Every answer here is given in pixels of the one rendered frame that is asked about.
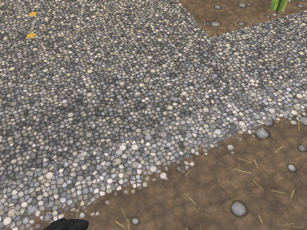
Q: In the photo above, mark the robot left hand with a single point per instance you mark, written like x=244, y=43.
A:
x=68, y=224

